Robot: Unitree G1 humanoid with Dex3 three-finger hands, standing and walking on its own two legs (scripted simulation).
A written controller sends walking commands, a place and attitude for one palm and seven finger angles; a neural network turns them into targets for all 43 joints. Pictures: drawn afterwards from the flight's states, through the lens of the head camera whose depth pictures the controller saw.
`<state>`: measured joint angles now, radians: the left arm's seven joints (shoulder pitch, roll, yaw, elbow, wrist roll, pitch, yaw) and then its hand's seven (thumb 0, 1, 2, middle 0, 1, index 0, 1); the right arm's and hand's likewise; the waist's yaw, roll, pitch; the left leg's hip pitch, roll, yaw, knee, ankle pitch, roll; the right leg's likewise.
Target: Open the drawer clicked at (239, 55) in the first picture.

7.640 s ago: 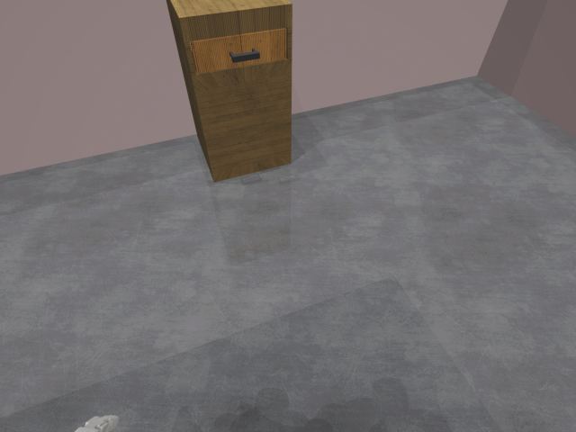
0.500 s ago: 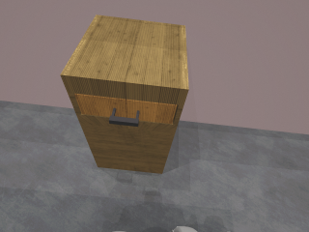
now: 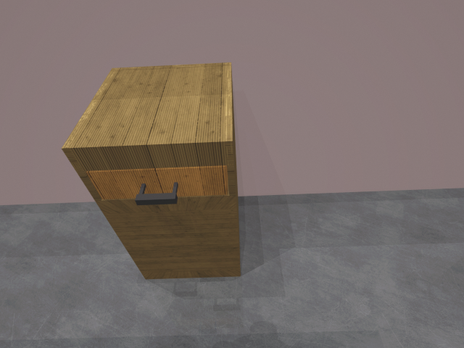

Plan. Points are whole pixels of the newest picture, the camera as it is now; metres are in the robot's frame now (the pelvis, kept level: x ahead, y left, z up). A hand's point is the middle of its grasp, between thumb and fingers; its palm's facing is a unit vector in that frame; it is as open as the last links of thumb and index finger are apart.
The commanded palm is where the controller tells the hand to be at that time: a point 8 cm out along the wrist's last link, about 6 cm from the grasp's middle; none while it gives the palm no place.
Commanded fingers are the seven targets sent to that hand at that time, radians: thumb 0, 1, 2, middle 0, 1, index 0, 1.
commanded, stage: come to a stop and stand still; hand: left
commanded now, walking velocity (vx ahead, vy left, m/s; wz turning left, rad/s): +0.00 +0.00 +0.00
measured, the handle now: (158, 192) +0.55 +0.24 -0.12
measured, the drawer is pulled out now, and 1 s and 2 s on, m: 0.00 0.00 0.00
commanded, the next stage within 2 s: look again from close up in 0.84 s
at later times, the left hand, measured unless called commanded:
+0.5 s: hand out of the picture -0.01 +0.13 -0.18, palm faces +0.09 -0.98 -0.16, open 7.3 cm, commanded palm none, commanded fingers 0.00 0.90 0.90 -0.20 -0.30 -0.20 -0.30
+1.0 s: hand out of the picture +0.03 +0.18 -0.17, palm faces +0.04 -0.97 -0.22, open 7.3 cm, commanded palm none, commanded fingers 0.00 0.90 0.90 -0.20 -0.30 -0.20 -0.30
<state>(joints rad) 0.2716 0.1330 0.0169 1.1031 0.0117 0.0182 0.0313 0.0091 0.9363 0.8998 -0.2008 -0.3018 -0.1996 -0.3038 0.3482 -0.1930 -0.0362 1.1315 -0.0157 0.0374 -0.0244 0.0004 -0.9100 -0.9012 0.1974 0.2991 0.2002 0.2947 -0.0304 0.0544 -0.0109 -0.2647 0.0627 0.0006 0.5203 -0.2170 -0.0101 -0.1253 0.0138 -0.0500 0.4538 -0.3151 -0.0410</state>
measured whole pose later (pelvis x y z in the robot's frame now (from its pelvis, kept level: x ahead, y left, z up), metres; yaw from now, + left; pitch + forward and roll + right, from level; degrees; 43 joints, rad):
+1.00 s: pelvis +0.03 +0.01 +0.00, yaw +0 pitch +0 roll +0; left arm 0.29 0.13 0.01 1.10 0.02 -0.04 0.06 0.00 0.91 0.90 -0.20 -0.30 -0.20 -0.30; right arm 0.24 -0.17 0.00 1.10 -0.01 0.01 -0.03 0.00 -0.92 -0.90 0.20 0.30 0.20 0.29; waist 0.01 0.02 0.05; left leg -0.24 0.06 0.02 0.58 -0.30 -0.02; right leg -0.07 0.01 -0.05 0.42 -0.34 -0.02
